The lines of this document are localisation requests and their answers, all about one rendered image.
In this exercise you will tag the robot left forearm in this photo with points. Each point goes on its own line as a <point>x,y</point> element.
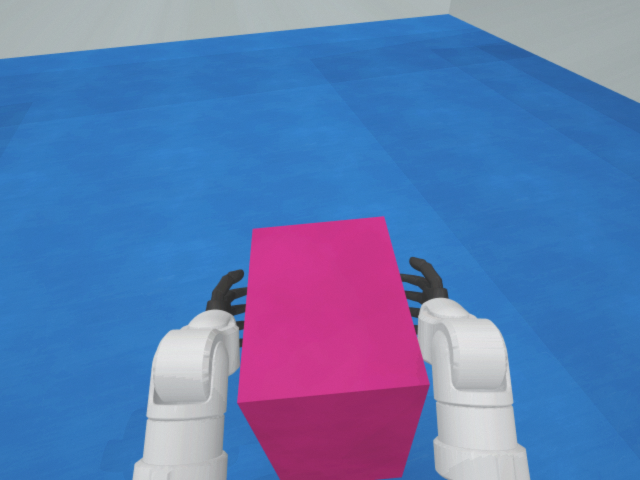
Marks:
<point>187,400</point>

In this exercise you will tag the robot left hand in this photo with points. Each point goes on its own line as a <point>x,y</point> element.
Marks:
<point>222,297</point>

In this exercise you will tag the robot right hand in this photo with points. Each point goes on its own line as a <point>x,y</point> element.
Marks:
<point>431,285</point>

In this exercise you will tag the robot right forearm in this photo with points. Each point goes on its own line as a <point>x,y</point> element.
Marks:
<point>472,386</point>

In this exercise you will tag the carton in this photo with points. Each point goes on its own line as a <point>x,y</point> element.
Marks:
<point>332,380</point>

